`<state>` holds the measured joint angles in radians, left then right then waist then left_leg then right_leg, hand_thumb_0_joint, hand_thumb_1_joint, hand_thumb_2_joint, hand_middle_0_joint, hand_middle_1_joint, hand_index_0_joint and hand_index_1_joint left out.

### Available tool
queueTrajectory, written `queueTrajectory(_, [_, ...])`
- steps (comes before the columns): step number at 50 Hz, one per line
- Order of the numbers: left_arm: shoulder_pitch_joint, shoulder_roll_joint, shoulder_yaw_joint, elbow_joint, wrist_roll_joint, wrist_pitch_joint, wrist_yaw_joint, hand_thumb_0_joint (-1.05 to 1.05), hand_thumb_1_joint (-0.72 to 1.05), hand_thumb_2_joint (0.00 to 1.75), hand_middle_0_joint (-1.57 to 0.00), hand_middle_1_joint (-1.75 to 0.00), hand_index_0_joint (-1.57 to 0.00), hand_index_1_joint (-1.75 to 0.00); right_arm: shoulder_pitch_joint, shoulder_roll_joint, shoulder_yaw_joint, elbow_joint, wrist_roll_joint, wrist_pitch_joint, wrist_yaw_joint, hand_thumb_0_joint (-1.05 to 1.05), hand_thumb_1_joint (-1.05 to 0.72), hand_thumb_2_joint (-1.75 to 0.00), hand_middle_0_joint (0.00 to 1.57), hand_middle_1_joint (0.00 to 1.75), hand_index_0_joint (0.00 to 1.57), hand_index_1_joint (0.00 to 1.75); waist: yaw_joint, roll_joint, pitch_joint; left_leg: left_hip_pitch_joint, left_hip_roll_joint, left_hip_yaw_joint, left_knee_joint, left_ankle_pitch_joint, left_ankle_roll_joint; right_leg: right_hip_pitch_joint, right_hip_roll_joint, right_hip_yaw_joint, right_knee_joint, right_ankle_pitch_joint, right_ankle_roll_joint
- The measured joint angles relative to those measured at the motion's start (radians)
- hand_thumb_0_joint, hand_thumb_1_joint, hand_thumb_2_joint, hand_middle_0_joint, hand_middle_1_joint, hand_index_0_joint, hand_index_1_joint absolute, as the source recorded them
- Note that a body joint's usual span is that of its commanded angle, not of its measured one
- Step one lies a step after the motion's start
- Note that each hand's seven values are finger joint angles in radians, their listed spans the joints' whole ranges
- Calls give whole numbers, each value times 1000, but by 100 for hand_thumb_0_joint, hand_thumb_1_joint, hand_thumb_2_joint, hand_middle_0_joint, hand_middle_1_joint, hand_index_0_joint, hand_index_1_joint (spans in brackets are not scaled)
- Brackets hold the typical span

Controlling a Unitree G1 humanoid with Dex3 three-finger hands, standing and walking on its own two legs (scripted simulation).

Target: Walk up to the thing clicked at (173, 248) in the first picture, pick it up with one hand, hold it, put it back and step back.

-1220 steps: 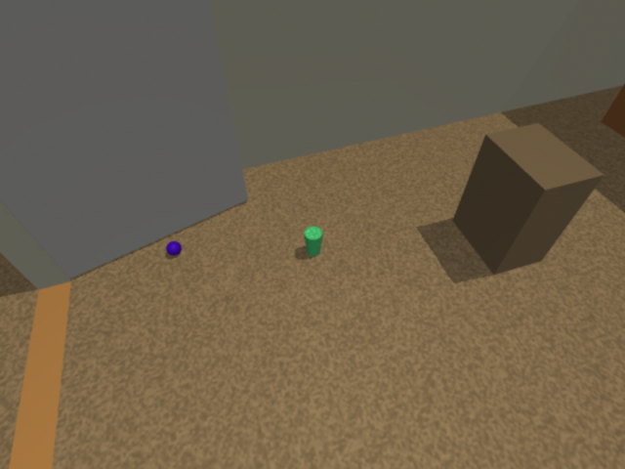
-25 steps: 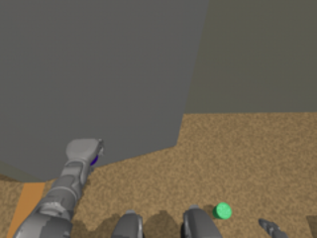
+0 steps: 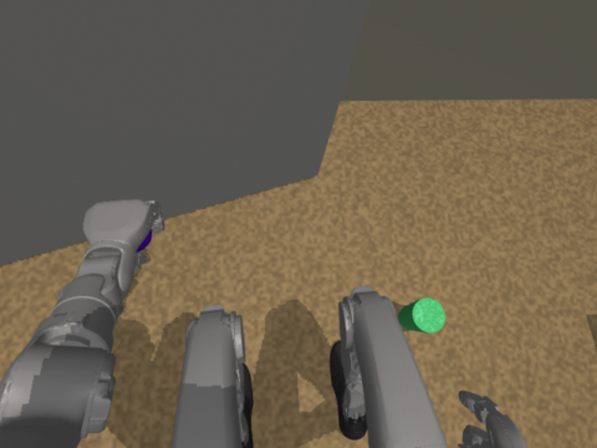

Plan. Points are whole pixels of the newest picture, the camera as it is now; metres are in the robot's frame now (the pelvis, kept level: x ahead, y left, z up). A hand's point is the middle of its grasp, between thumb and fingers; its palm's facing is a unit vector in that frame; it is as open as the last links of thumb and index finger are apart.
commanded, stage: crouch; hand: left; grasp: from above
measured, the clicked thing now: (131, 234) +0.43 +0.24 -0.17
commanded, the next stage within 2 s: lower in 0.92 s
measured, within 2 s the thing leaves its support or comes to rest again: neither
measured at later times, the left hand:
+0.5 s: hand (150, 250) +0.42 +0.24 -0.26, palm faces -0.45 -0.03 -0.89, open 7.1 cm
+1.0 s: hand (158, 253) +0.43 +0.24 -0.31, palm faces -0.46 -0.03 -0.89, open 7.1 cm
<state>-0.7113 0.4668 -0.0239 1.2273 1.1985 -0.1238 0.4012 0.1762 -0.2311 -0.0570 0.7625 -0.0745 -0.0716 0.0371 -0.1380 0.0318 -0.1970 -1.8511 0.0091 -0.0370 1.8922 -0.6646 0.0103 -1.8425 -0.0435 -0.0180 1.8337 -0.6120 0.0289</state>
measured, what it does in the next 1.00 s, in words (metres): lowers itself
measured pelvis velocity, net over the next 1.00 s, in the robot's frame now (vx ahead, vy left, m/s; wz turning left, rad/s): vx -0.01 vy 0.00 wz -0.03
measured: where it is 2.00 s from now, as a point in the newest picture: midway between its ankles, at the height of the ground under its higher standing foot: (295, 417)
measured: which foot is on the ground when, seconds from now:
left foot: down 0.00-1.00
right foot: down 0.00-1.00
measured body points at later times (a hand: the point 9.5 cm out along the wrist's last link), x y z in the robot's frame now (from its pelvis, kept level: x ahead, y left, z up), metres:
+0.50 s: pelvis -0.01 +0.00 -0.09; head +0.22 +0.03 +0.30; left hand +0.44 +0.24 -0.21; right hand +0.05 -0.29 -0.21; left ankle +0.07 +0.11 -0.46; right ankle +0.09 -0.14 -0.46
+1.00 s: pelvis -0.01 +0.00 -0.14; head +0.22 +0.03 +0.24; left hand +0.45 +0.24 -0.26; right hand +0.03 -0.29 -0.26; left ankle +0.07 +0.11 -0.46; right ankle +0.09 -0.14 -0.46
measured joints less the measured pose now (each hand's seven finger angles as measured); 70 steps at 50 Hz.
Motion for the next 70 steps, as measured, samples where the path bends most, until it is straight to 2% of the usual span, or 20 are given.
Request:
queueTrajectory(6, [-45,19,21,38,19,1,24,-4,24,58,-68,-69,-86,-69,-26,-10,1,3,-19,-17,25,0,-91,-90,21,30,21,30,-16,-8,13,-103,-5,-16,103,-17,-5,-95,-3,-10,97,-18,-3])
queueTrajectory(17, [-84,56,61,74,21,-6,27,-4,23,58,-69,-67,-87,-68,-35,-23,7,-1,-36,-19,59,0,-92,-90,21,30,20,30,-36,-14,52,-209,-4,-26,228,-34,-7,-201,2,-12,216,-29,-3])
queueTrajectory(26, [-128,97,71,134,28,-27,30,-4,24,57,-69,-67,-87,-68,-23,-26,15,13,-46,-20,77,0,-92,-90,21,30,20,30,-50,-18,75,-280,-3,-33,314,-39,-7,-272,6,-13,296,-29,-2])
queueTrajectory(39, [-167,121,93,198,56,-52,55,-4,25,54,-70,-65,-88,-66,-18,-31,30,24,-60,-29,97,0,-92,-90,21,30,20,30,-65,-21,98,-356,-9,-39,402,-40,-7,-345,6,-12,381,-29,0])
queueTrajectory(52, [-189,141,109,225,62,-65,60,-5,25,51,-73,-62,-90,-64,-22,-43,39,27,-70,-36,109,0,-92,-90,21,30,20,30,-68,-22,116,-400,-12,-47,455,-44,-11,-388,7,-16,431,-31,-1])
queueTrajectory(58, [-208,153,102,269,68,-72,69,-5,25,51,-74,-60,-91,-63,-27,-49,48,29,-76,-38,115,0,-92,-90,21,30,20,30,-74,-30,125,-415,-13,-52,478,-45,-10,-401,8,-19,450,-30,0])
queueTrajectory(66, [-214,186,140,325,108,-101,113,-5,25,50,-74,-60,-91,-62,-34,-55,65,29,-102,-53,131,0,-92,-90,21,30,20,30,-100,-47,146,-445,-15,-64,527,-46,-11,-424,10,-27,489,-28,3])
queueTrajectory(70, [-217,201,142,342,119,-103,140,-5,26,50,-73,-60,-90,-62,-35,-55,72,35,-115,-61,140,0,-92,-90,20,30,20,30,-111,-53,156,-463,-16,-74,553,-48,-10,-438,12,-34,507,-26,5])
